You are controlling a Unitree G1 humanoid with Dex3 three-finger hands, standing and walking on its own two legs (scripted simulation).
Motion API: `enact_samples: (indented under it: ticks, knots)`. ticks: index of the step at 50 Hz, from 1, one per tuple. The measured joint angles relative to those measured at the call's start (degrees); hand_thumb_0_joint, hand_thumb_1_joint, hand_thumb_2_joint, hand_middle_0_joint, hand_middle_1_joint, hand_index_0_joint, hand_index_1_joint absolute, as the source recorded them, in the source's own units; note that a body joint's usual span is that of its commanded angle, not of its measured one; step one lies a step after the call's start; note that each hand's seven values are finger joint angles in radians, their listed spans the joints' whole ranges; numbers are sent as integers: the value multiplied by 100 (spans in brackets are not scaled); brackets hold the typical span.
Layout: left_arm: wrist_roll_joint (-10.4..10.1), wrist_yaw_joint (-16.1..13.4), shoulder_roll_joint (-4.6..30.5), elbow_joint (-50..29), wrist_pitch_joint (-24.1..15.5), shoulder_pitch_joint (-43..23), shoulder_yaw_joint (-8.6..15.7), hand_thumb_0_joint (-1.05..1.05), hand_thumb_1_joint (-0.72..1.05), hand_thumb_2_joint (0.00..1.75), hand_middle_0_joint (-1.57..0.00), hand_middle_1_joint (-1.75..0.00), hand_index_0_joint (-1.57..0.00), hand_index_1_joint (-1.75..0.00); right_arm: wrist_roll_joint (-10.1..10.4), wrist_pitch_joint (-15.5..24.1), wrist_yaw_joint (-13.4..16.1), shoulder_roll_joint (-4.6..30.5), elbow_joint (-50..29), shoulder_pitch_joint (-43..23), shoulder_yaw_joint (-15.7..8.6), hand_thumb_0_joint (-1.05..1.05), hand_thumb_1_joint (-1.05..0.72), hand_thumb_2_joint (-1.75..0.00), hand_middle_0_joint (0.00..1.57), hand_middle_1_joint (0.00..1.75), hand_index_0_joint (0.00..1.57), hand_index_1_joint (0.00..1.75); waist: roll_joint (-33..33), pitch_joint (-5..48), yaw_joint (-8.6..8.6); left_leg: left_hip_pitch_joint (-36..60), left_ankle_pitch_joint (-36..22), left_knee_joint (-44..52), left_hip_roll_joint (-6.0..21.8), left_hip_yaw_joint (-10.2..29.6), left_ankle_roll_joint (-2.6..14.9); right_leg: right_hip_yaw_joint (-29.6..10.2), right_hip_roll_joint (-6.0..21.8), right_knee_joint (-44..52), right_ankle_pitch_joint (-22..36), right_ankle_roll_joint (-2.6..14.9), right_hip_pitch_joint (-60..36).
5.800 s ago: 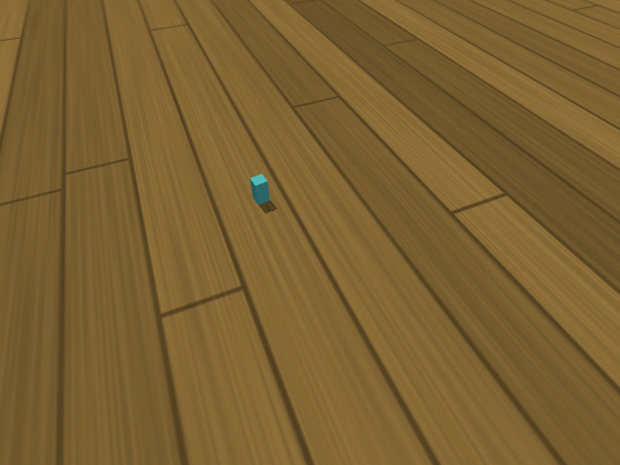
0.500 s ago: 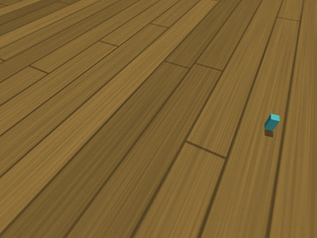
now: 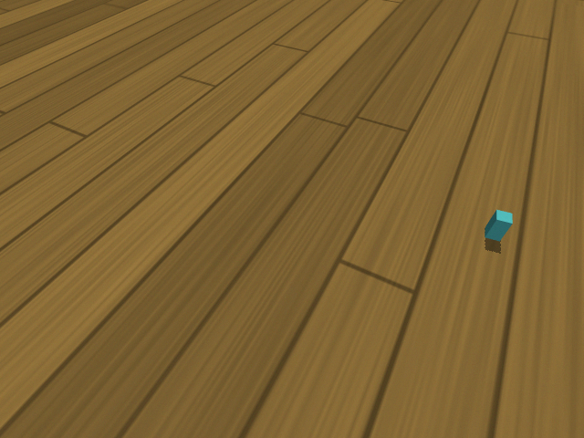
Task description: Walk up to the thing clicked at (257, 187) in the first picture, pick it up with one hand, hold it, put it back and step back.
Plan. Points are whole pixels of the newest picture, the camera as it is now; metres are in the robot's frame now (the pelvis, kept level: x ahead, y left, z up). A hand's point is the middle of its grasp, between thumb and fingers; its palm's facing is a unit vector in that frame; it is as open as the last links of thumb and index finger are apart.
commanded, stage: stand
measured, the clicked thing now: (498, 225) +1.05 -0.88 -0.72
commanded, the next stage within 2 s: walk up in 0.04 s
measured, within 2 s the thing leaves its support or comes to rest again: neither
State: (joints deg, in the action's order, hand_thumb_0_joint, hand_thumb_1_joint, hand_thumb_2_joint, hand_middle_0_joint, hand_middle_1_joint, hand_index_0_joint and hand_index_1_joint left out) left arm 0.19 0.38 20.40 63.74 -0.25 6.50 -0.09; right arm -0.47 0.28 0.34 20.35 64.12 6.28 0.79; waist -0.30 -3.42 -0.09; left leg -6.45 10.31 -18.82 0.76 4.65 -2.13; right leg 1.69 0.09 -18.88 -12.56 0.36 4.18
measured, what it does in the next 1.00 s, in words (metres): steps on the spot, turning right: right foot, then left foot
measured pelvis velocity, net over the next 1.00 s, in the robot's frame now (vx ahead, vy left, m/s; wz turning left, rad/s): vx -0.01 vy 0.05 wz -0.57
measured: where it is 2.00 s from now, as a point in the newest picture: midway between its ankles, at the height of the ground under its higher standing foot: outside the picture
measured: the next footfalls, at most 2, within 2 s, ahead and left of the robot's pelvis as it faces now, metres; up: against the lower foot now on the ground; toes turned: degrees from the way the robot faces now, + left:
right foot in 0.66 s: -0.04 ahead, -0.08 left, +0.00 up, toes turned -25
left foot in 0.98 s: +0.10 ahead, +0.12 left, +0.00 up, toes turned -40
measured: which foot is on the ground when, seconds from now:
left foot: down 0.00-0.68, up 0.70-0.96, down 0.98-1.00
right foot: down 0.00-0.28, up 0.30-0.64, down 0.66-1.00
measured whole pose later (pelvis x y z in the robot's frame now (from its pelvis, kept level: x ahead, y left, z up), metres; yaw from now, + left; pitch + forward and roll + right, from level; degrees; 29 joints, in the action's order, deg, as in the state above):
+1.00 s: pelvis -0.01 +0.05 -0.03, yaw -32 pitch -3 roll +0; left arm 0.3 0.3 22.9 43.9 0.9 13.2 1.8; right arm -1.4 0.2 -0.1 22.3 49.4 12.9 -3.3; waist 0.4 -7.4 1.1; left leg -18.1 18.3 -39.6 0.5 -0.4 0.4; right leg -6.9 -2.5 -42.6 -22.9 -0.1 16.4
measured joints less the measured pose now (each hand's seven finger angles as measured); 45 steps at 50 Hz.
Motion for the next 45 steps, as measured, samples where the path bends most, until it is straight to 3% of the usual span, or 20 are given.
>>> enact_samples:
  ticks: [5,8,10,13,14,15,18,21,29,32,34,36,38,41,45]
  knots:
    - [-4,23,-23,-254,17,153,98,0,90,89,-20,-30,-20,-30,0,-90,-57,92,-225,-171,-169,1,-90,-90,20,30,21,30,-85,-107,-75,-312,244,-619,78,-230,121,-240,-91,-324,-66,14,270]
    - [67,-4,-6,-535,32,339,185,0,90,89,-20,-30,-20,-30,29,-146,-58,183,-579,-356,-338,1,-90,-90,20,30,21,30,-47,-279,-150,-828,1383,-1936,-107,-224,243,-592,-87,-651,-116,4,547]
    - [130,-26,50,-718,67,476,215,0,90,89,-20,-30,-20,-30,34,-163,-86,197,-802,-433,-426,1,-90,-90,20,30,21,30,36,-344,-178,-1020,1750,-2341,-199,-200,296,-834,-81,-768,-102,-33,704]
    - [145,-42,178,-952,175,583,234,0,90,89,-20,-30,-20,-30,-21,-122,-120,196,-1109,-427,-529,1,-90,-90,20,30,21,30,158,-389,-151,-943,1403,-1784,-205,-203,294,-1103,-107,-1106,-178,-158,1023]
    - [119,-42,221,-1035,222,599,235,0,90,89,-20,-30,-20,-30,-55,-91,-120,208,-1205,-384,-562,1,-90,-90,20,30,21,30,174,-393,-118,-821,980,-1363,-191,-205,297,-1163,-136,-1340,-275,-198,1170]
    - [90,-54,275,-1096,268,562,246,0,90,89,-20,-30,-20,-30,-106,-58,-100,184,-1272,-340,-604,0,-90,-90,20,30,21,30,248,-454,-104,-811,478,-1287,-217,-278,280,-1253,-154,-1687,-424,-122,1322]
    - [93,-103,376,-1220,342,520,296,1,90,89,-20,-30,-20,-30,-150,-93,-119,54,-1357,-172,-617,0,-90,-90,20,30,21,30,382,-561,-112,-766,601,-1430,-143,-540,328,-1102,-299,-3117,-1351,-29,1808]
    - [52,1,451,-1303,323,599,360,0,90,89,-20,-30,-20,-30,-153,-85,-123,-33,-1411,78,-579,1,-90,-90,20,30,21,30,372,-531,-41,-591,540,-1173,24,-696,327,-821,-332,-3926,-1292,-12,2002]
    - [108,202,455,-1478,314,737,408,0,90,90,-20,-30,-20,-30,-166,6,-166,213,-1649,676,-565,1,-90,-90,21,30,21,30,95,-535,170,-503,623,-1155,346,-1173,286,-376,43,-2694,-1245,-51,1483]
    - [110,177,451,-1540,234,710,416,0,90,90,-20,-30,-20,-30,-139,-69,-168,337,-1697,803,-569,1,-90,-90,21,30,21,30,-24,-530,240,-656,867,-1576,499,-1309,201,-166,26,-1920,-1046,58,1109]
    - [132,130,400,-1566,128,687,434,0,90,90,-20,-30,-20,-30,-94,-149,-155,429,-1694,841,-574,1,-90,-90,21,30,21,30,-195,-553,272,-837,1104,-2098,676,-1277,197,-106,-122,-1541,-590,75,911]
    - [145,98,322,-1626,54,683,402,0,90,90,-20,-30,-20,-30,-66,-261,-105,436,-1616,802,-564,1,-90,-90,20,30,21,30,-267,-580,273,-1129,1736,-2916,521,-889,206,-186,-188,-1732,-673,89,959]
    - [93,76,245,-1690,25,703,338,0,90,89,-20,-30,-20,-30,-36,-307,-74,417,-1548,771,-520,1,-90,-90,20,30,21,30,-247,-562,214,-1394,2018,-3636,294,-659,202,-352,-180,-1741,-691,124,942]
    - [78,31,154,-1765,18,737,250,0,90,89,-20,-30,-20,-30,-32,-252,-86,380,-1496,761,-444,1,-90,-90,20,30,21,29,-252,-476,177,-1623,1857,-3836,202,-518,191,-516,-206,-1625,-631,111,899]
    - [88,6,134,-1891,11,751,198,0,90,89,-20,-30,-21,-30,-59,-167,-95,311,-1470,747,-384,1,-90,-90,20,30,21,29,-202,-398,127,-1607,1662,-3298,170,-434,185,-670,-274,-1719,-683,85,954]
